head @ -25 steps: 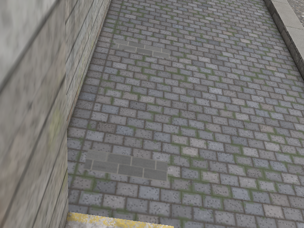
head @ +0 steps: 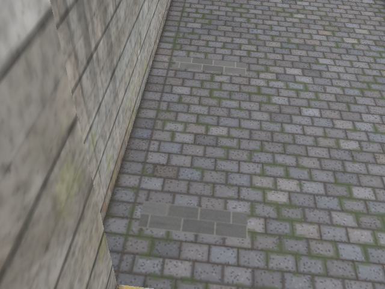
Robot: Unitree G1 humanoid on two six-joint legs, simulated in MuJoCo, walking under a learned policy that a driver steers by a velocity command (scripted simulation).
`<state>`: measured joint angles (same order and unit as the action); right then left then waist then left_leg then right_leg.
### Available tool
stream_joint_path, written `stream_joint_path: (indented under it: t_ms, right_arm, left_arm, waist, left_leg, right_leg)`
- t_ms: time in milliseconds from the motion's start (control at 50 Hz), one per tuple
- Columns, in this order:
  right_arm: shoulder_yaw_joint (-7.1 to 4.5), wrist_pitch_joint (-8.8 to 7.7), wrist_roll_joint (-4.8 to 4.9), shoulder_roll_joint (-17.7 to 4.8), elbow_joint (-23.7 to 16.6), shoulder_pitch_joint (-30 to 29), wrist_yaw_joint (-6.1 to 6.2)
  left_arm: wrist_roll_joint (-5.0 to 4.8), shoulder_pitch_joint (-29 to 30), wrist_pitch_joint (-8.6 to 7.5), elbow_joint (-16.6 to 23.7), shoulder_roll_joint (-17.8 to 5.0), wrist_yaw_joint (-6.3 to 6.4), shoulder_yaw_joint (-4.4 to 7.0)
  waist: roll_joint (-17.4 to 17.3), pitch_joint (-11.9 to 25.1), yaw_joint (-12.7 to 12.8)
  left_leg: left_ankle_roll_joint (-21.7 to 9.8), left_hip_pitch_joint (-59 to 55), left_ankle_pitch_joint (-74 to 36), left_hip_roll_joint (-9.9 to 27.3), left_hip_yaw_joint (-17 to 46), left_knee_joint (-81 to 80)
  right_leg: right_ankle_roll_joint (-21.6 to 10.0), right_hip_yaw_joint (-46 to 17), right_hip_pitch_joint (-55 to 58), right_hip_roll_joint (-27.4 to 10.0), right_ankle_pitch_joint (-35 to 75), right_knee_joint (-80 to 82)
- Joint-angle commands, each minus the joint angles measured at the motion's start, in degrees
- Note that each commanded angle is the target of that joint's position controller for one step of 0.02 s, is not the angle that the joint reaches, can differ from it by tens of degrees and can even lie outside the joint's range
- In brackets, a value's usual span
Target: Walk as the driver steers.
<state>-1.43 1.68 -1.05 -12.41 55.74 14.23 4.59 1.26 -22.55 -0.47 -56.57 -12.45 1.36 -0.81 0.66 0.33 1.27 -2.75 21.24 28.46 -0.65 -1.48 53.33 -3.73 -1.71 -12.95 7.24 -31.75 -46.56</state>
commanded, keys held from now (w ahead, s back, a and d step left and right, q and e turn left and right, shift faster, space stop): w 1.00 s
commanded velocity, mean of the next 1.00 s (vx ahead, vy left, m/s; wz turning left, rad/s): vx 0.19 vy -0.14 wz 0.00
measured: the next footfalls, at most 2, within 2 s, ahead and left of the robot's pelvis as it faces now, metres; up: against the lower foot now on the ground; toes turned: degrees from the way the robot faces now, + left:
right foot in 0.28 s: -0.02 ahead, -0.16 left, +0.00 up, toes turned +0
left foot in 0.70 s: +0.19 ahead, +0.07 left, -0.20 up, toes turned +4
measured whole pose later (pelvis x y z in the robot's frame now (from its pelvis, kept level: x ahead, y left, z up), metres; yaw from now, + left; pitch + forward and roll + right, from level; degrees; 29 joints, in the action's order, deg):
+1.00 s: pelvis +0.16 -0.01 -0.19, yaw +2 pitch -3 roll -4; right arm 1.6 -1.3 0.8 -9.1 57.0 25.5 3.6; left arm 2.2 -12.0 6.0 -57.0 -13.3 1.1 0.9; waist 1.2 -2.0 -1.1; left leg -3.9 17.1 24.9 1.2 -1.6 44.7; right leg 1.4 -8.0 -35.0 5.8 -9.8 -74.9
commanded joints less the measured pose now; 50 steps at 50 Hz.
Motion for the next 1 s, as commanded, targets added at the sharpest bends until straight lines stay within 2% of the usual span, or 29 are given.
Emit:
stream_joint_path:
  t_ms: [20,80,180,280,300,320,340,360,400,420,460,500,520,560,600,640,660,680,700,720,740,780,800,820,840,860,920,940,1000]
  right_arm:
    - [-2.48,-1.92,1.52,-11.92,1.02,13.71,0.51]
    - [-0.14,-2.89,1.99,-6.40,-1.08,5.76,-0.12]
    - [0.35,-2.99,2.38,-6.68,-1.44,2.46,-0.53]
    - [-0.86,-2.99,3.05,-8.81,-0.85,-0.50,-2.46]
    - [-1.37,-2.11,3.89,-8.72,-0.06,1.16,-2.45]
    - [-2.22,-1.72,3.87,-9.61,-2.22,-0.50,-2.35]
    - [-2.46,-1.28,3.29,-8.94,-2.84,-1.88,-2.05]
    - [-3.04,-1.39,2.15,-9.65,-2.15,-0.50,-1.79]
    - [-2.95,-0.77,2.08,-7.84,-0.78,2.16,-1.81]
    - [-3.66,-0.63,1.67,-8.17,-2.71,-3.43,-1.95]
    - [-4.38,0.00,2.08,-9.69,-5.15,-10.87,-2.47]
    - [-3.90,0.12,1.36,-7.81,-5.61,-12.45,-2.91]
    - [-3.05,0.05,1.57,-6.48,-7.55,-15.44,-3.07]
    - [-2.36,1.20,1.94,-2.25,-4.65,-8.23,-4.70]
    - [-2.83,2.15,2.40,-4.59,-2.24,-3.80,-5.52]
    - [-3.30,2.50,1.25,-6.56,2.59,7.08,-4.17]
    - [-4.29,1.43,0.80,-11.00,1.90,7.08,-3.59]
    - [-4.35,0.41,-0.78,-11.29,0.89,4.71,-3.05]
    - [-5.45,0.70,-2.20,-12.63,5.70,18.31,-2.98]
    - [-4.98,-0.95,-2.72,-16.64,5.50,19.83,-2.91]
    - [-4.48,-2.56,-1.18,-17.19,4.16,19.07,-3.78]
    - [-1.98,-2.61,2.28,-10.50,-0.62,11.03,-4.29]
    - [-1.54,-3.05,1.88,-10.55,0.31,11.68,-3.50]
    - [-0.97,-3.08,1.96,-10.57,-0.30,6.87,-1.61]
    - [0.28,-2.72,1.67,-7.63,-1.63,5.34,-1.04]
    - [0.28,-2.79,1.85,-8.32,-1.07,8.93,-0.72]
    - [0.92,-3.40,1.60,-7.55,-1.26,11.02,-0.49]
    - [0.92,-4.01,1.69,-7.59,-2.09,10.16,-0.61]
    - [1.22,-4.21,1.89,-7.82,-3.42,8.47,-0.47]
  left_arm:
    - [-0.96,3.56,0.52,4.80,-6.64,1.15,1.87]
    - [0.12,6.98,1.60,5.96,-5.40,-0.26,2.09]
    - [1.80,6.21,3.45,2.94,-2.00,-2.07,2.01]
    - [2.61,1.89,0.11,2.24,0.18,-2.49,0.41]
    - [2.92,-0.01,-1.61,1.34,-0.58,-2.81,0.15]
    - [2.56,-3.50,-3.10,0.74,-6.38,-2.94,1.53]
    - [2.19,-5.39,-3.65,-0.51,-7.87,-2.74,1.99]
    - [1.65,-6.16,-4.42,-0.75,-7.54,-2.89,2.07]
    - [1.82,-0.75,-4.56,0.75,-7.49,-2.67,2.21]
    - [2.48,-5.21,-5.65,-1.07,-8.93,-3.11,3.41]
    - [1.67,-9.05,-6.25,-2.05,-6.04,-3.28,2.80]
    - [0.64,-8.67,-5.39,-1.76,-4.17,-2.18,2.25]
    - [-0.60,-3.67,-5.19,-0.80,-3.41,-1.65,2.05]
    - [-0.34,0.33,-5.00,-0.37,-3.65,-1.65,1.84]
    - [0.11,-3.73,-4.68,-0.72,-4.81,-1.73,2.58]
    - [1.76,-1.80,-3.34,-0.68,-4.30,-2.66,2.50]
    - [1.05,-2.93,-2.80,-1.41,-3.91,-2.27,2.51]
    - [0.77,-6.91,-1.50,-2.30,-4.48,-1.18,2.60]
    - [1.17,-5.18,-0.88,-3.65,-5.76,-2.12,3.30]
    - [-1.75,-14.54,-0.45,-2.95,-2.03,-1.93,3.45]
    - [-2.49,-21.01,0.10,-3.11,-0.37,-0.09,3.53]
    - [0.27,-12.82,0.89,-1.91,-5.33,0.77,3.75]
    - [1.01,-5.32,1.37,-0.33,-7.29,0.95,4.36]
    - [0.88,-2.11,3.22,1.27,-5.43,0.86,3.33]
    - [1.13,-0.06,4.38,1.16,-7.37,0.94,3.67]
    - [1.25,-0.52,5.59,0.19,-5.83,0.28,3.51]
    - [1.16,-0.59,7.07,-1.07,-0.06,-0.33,1.22]
    - [1.01,-0.76,7.21,-1.99,-0.82,-0.36,1.55]
    - [1.01,3.49,7.03,-1.22,-2.24,-0.37,1.74]
  waist:
    - [-9.64,-2.52,-5.83]
    - [-10.15,-3.62,-2.21]
    - [-6.64,-2.45,1.50]
    - [-6.47,0.71,4.96]
    - [-2.85,1.80,4.57]
    - [6.00,0.48,5.44]
    - [8.84,-3.78,4.97]
    - [5.15,-5.07,4.28]
    - [5.20,-3.59,0.30]
    - [5.87,-3.08,4.38]
    - [2.75,-6.00,5.78]
    - [3.18,-6.61,4.30]
    - [0.97,-7.44,2.12]
    - [0.53,-5.32,-1.35]
    - [1.86,-6.75,-0.69]
    - [2.31,-3.33,-3.93]
    - [2.28,-6.14,-3.73]
    - [0.52,-10.93,-1.64]
    - [1.66,-5.06,-5.60]
    - [-12.00,-1.67,-2.98]
    - [-18.97,4.97,0.53]
    - [-10.79,3.39,0.25]
    - [-12.48,-0.26,-1.80]
    - [-17.02,0.39,0.73]
    - [-9.83,-2.68,1.45]
    - [-2.82,-6.13,2.11]
    - [-8.27,-3.17,2.03]
    - [-10.91,-1.77,1.92]
    - [-8.71,-2.87,1.56]
  left_leg:
    - [-7.35,-17.78,-45.18,13.96,22.86,-21.49]
    - [-14.49,-10.77,-37.64,18.15,28.15,-25.01]
    - [-10.26,1.67,-29.87,13.23,17.69,-23.34]
    - [-3.77,4.51,-30.26,7.09,5.36,-16.28]
    - [-2.15,5.21,-28.24,4.68,2.72,-11.06]
    - [0.37,7.85,-17.20,2.25,0.14,-2.05]
    - [0.68,16.29,1.35,1.77,2.43,2.88]
    - [1.25,18.48,1.38,2.43,6.30,3.71]
    - [1.41,13.85,-4.09,3.84,6.67,1.96]
    - [1.55,22.63,-16.02,4.83,10.89,1.11]
    - [1.88,29.74,-18.59,3.76,13.27,-0.38]
    - [2.52,25.80,-23.70,3.33,12.94,-5.05]
    - [2.88,13.98,-40.59,3.13,9.21,-17.71]
    - [3.80,-9.15,-53.49,0.30,2.93,-19.01]
    - [3.70,-10.53,-54.44,1.12,2.81,-21.94]
    - [2.21,-16.26,-58.04,2.12,3.48,-19.63]
    - [2.08,-13.66,-54.66,5.43,6.58,-32.27]
    - [2.93,-14.00,-52.68,5.70,4.22,-46.52]
    - [2.64,-33.92,-58.78,6.69,2.27,-31.69]
    - [-0.31,-37.71,-91.09,16.42,11.09,-29.02]
    - [-1.88,-45.11,-106.05,23.63,10.88,-16.35]
    - [-6.83,-29.34,-84.25,22.62,12.64,-20.64]
    - [-8.83,-22.59,-78.59,22.88,13.61,-21.10]
    - [-15.18,-12.94,-62.74,26.38,22.50,-22.65]
    - [-14.13,-6.75,-60.85,23.62,20.57,-23.45]
    - [-12.42,-0.79,-62.26,21.01,15.78,-23.05]
    - [-9.32,3.86,-55.78,17.28,12.67,-22.61]
    - [-9.13,5.95,-56.29,17.83,14.54,-22.00]
    - [-10.14,7.85,-40.51,18.08,16.85,-24.30]
  right_leg:
    - [2.50,-4.73,-16.27,-2.99,25.33,-10.29]
    - [3.35,-3.74,-20.47,-3.16,1.55,-13.83]
    - [3.20,0.47,-9.29,-3.32,12.71,-18.07]
    - [2.30,6.01,6.22,-5.12,22.13,2.38]
    - [1.48,3.90,12.20,-7.55,34.43,8.40]
    - [-1.68,-6.83,14.56,-13.95,48.49,12.79]
    - [-3.55,-14.26,17.55,-17.62,57.91,15.85]
    - [-5.07,-16.87,17.75,-19.75,61.39,17.08]
    - [-6.15,-13.65,14.64,-19.05,59.40,16.13]
    - [-9.03,-15.84,17.97,-19.45,35.89,13.38]
    - [-9.64,-18.17,18.55,-19.75,30.45,13.63]
    - [-8.81,-17.23,13.06,-19.08,31.68,11.45]
    - [-6.51,-9.92,-0.48,-14.39,19.96,10.51]
    - [-4.81,-2.40,-17.16,-10.41,12.02,7.14]
    - [-4.28,-2.77,-15.51,-11.01,12.89,0.86]
    - [-3.84,-2.54,-14.72,-10.01,7.92,-12.06]
    - [-3.14,-3.36,-9.77,-8.10,12.82,-16.08]
    - [-3.86,-3.30,-8.51,-4.77,16.42,-22.87]
    - [-4.76,-5.36,-22.04,-6.06,18.90,-33.21]
    - [-1.13,-1.97,-26.16,4.08,-14.41,-51.86]
    - [-0.01,-2.22,-33.41,1.33,-25.86,-59.04]
    - [2.01,-6.24,-30.29,-1.25,-5.94,-51.65]
    - [2.88,-9.30,-31.89,-0.97,1.99,-48.96]
    - [4.19,-12.27,-29.27,-4.24,7.77,-44.09]
    - [4.60,-10.56,-26.98,-3.69,8.49,-41.49]
    - [5.78,-10.44,-24.24,-1.23,19.38,-34.75]
    - [5.39,-3.55,-15.18,-1.92,23.74,-26.61]
    - [5.04,-3.62,-13.00,-1.12,25.65,-32.51]
    - [5.37,-4.69,-13.11,-1.68,23.66,-33.01]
